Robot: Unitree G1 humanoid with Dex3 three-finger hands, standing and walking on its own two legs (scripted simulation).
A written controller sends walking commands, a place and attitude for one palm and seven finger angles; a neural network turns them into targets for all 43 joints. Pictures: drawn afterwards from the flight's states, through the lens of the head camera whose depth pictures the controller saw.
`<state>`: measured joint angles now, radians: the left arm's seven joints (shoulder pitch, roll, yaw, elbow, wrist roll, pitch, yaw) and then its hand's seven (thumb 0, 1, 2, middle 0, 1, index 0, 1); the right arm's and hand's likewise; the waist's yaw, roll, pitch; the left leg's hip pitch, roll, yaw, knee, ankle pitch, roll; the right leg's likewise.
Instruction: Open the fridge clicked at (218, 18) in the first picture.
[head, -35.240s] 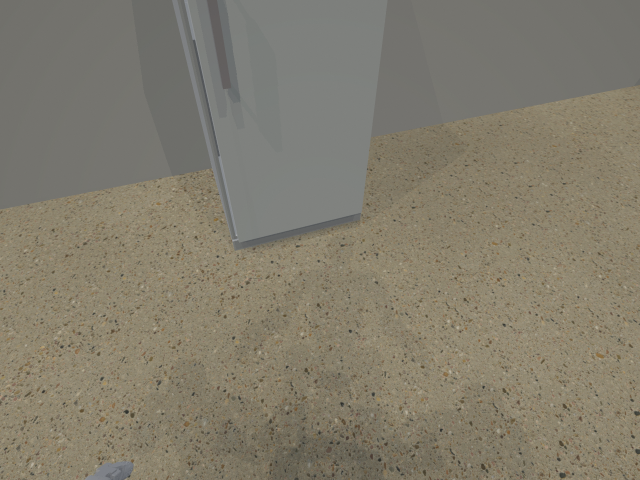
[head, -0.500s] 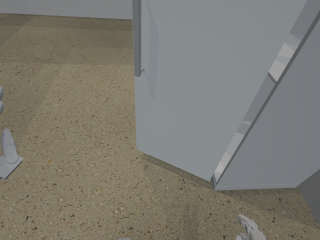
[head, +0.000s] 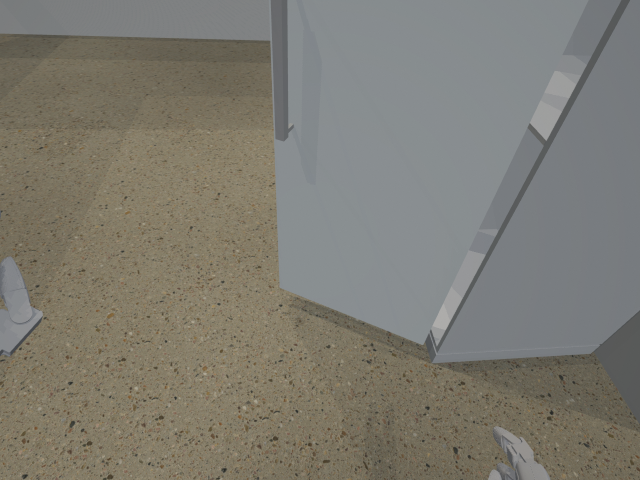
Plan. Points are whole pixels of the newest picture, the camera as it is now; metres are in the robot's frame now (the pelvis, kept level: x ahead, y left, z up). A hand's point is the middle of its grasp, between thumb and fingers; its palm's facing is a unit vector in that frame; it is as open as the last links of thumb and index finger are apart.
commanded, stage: stop stepping back and stand still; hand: left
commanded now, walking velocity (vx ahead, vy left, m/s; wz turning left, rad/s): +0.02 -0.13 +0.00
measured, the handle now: (285, 64) +0.85 +0.13 +0.16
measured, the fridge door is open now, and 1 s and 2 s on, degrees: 61 61 61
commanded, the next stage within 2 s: let the arm hang, fingers relaxed in 0.20 s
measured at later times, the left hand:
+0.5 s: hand (153, 448) +0.18 +0.23 -0.09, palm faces +0.02 -0.92 -0.39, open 7.4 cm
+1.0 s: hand out of the picture +0.06 +0.24 -0.15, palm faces -0.04 -0.95 -0.31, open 7.3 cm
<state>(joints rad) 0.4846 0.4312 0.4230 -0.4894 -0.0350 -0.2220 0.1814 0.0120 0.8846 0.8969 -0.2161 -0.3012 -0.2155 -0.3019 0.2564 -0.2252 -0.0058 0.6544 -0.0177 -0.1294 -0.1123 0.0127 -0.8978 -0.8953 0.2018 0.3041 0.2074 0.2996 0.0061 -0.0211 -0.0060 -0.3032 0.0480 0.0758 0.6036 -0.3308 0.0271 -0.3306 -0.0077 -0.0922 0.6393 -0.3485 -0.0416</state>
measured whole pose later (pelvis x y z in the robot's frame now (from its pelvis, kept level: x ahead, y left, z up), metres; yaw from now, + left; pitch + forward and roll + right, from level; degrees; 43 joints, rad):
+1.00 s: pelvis +0.03 +0.01 +0.02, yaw +0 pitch +0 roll +0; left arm 0.18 0.28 0.00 1.12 0.01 0.00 0.02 0.01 0.91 0.90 -0.20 -0.30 -0.20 -0.30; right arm 0.23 -0.22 -0.01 1.11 -0.02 0.01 -0.02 0.01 -0.90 -0.90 0.20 0.30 0.20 0.30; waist -0.01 0.02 0.07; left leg -0.20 0.01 0.07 0.40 -0.20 0.02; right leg -0.19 0.01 -0.06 0.37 -0.17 -0.03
